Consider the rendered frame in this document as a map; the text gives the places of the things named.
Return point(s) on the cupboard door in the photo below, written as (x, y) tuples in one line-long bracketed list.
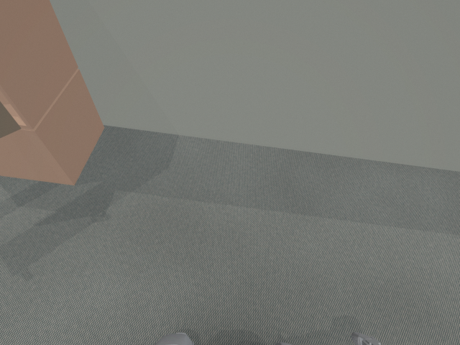
[(7, 123)]

